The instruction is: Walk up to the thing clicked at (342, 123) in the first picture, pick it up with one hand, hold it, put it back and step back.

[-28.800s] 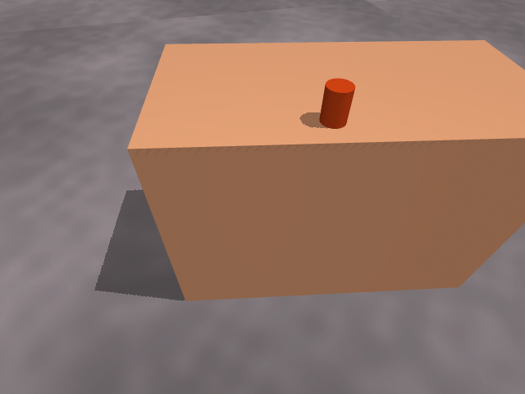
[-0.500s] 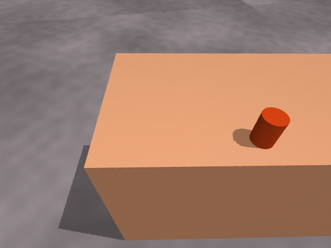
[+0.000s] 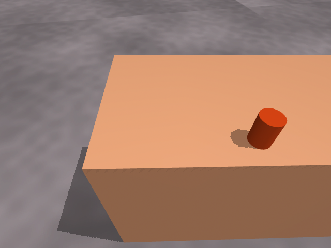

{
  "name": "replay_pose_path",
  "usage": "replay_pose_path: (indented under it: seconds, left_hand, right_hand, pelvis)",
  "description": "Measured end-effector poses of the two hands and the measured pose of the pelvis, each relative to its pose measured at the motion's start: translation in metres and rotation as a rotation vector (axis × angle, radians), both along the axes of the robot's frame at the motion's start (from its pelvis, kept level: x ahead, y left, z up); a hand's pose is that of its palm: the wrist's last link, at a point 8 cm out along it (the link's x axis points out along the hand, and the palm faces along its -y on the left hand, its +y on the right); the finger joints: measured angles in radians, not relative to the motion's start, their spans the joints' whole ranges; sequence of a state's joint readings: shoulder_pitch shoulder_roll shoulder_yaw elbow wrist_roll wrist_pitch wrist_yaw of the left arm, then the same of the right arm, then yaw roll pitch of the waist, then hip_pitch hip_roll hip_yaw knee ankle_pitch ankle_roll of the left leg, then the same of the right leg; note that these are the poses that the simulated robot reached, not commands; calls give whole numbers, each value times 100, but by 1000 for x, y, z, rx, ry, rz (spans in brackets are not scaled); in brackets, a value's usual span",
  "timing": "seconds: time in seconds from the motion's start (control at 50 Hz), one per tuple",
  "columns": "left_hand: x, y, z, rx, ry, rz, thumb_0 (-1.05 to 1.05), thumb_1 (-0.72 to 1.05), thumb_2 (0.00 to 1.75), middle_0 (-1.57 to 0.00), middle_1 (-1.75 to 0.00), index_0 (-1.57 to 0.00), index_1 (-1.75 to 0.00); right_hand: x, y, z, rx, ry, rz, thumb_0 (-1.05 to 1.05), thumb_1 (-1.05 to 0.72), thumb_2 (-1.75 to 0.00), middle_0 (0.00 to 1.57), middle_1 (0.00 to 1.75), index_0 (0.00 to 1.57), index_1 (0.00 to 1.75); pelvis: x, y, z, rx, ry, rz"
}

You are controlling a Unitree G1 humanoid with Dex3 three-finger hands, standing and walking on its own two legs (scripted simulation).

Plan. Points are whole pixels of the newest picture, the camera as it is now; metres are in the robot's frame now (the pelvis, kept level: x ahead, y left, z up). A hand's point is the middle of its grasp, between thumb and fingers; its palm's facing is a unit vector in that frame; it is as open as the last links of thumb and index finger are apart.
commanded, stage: stand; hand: right
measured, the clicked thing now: (265, 129) +0.41 -0.27 +0.06
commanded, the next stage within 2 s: step back in 0.38 s
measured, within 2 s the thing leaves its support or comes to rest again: neither
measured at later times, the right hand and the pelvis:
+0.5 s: hand out of the picture +0.07 -0.26 -0.16, palm faces -0.02 +0.94 -0.35, open 7.4 cm; pelvis -0.02 +0.00 -0.01, yaw +0 degrees
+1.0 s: hand out of the picture -0.03 -0.24 -0.16, palm faces +0.02 +0.91 -0.42, open 7.4 cm; pelvis -0.11 +0.03 -0.02, yaw -4 degrees
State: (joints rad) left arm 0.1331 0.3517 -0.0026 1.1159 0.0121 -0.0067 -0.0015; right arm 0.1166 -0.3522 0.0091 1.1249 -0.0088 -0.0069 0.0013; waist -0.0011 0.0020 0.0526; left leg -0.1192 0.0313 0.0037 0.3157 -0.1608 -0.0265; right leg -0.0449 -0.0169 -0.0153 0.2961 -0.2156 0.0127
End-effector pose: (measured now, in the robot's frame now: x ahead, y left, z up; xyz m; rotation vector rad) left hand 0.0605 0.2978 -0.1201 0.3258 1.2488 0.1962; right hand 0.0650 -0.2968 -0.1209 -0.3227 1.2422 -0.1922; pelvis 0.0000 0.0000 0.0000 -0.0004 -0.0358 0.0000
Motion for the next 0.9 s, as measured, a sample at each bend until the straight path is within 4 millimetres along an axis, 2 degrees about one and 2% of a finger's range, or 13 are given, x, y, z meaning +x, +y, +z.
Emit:
replay_pose_path:
  seconds: [0.4, 0.58, 0.66, 0.7, 0.76, 0.82, 0.9]
  left_hand:
    - [-3, 1, 0, -1, 5, 7, 0, 90, 90, -20, -30, -21, -30]
    - [-3, 22, -8, 30, -37, 11, 0, 90, 90, -20, -30, -21, -30]
    - [2, 38, -16, 32, -62, -25, 0, 90, 90, -20, -30, -21, -30]
    - [8, 47, -23, 30, -84, -31, 0, 90, 90, -20, -30, -21, -30]
    - [11, 53, -25, 35, -105, -34, 0, 90, 90, -20, -30, -21, -30]
    - [4, 51, -23, 26, -99, -48, 0, 90, 90, -20, -30, -20, -30]
    - [-18, 46, -22, 17, -61, -80, 0, 90, 90, -20, -30, -20, -30]
  right_hand:
    - [-4, 0, -1, 4, 11, -6, 0, -90, -90, 20, 30, 21, 30]
    - [-7, -10, -6, -40, -6, -4, 0, -90, -90, 20, 30, 21, 30]
    - [-21, -5, -4, -71, -16, -12, 0, -90, -90, 20, 30, 21, 30]
    - [-32, 0, -5, -91, -15, -10, 0, -90, -90, 20, 30, 21, 30]
    - [-54, 11, -1, -95, 19, -2, 0, -90, -90, 20, 30, 21, 30]
    - [-72, 18, 5, -97, 36, -11, 0, -90, -90, 20, 30, 21, 30]
    - [-86, 21, 8, -96, 3, -27, 0, -90, -90, 20, 30, 21, 30]
  pelvis:
    - [-2, 0, 0, 0, 3, 0]
    - [-34, 9, -15, -15, 1, 6]
    - [-44, 24, -24, -9, 3, 4]
    - [-49, 32, -30, -11, 9, 7]
    - [-62, 36, -27, -14, 3, 5]
    - [-73, 37, -20, -21, 12, -6]
    - [-87, 37, -17, -24, 15, -34]
